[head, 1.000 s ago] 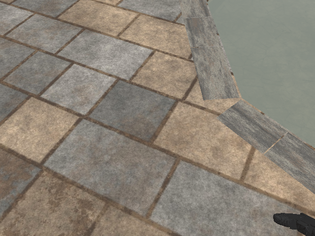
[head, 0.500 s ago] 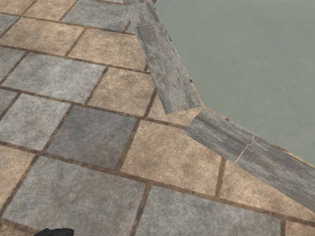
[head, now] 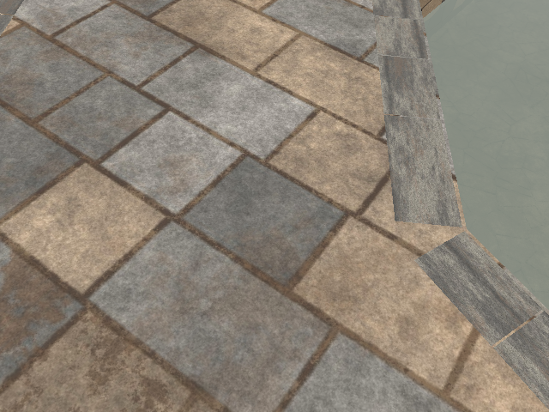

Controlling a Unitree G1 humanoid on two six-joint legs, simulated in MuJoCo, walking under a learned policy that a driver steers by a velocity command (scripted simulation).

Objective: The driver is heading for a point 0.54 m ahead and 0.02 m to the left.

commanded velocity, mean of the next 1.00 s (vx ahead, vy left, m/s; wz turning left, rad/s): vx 0.38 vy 0.00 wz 0.18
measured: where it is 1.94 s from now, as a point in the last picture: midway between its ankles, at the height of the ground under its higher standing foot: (204, 366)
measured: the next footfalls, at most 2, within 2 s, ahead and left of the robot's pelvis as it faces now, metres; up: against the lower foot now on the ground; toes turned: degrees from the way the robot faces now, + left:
right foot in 0.22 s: +0.09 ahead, -0.15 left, +0.00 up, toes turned +13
left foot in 0.62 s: +0.29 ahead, +0.19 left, +0.00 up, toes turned +15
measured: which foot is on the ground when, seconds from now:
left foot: down 0.00-0.22, up 0.24-0.60, down 0.62-1.00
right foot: up 0.00-0.20, down 0.22-0.64, up 0.66-1.00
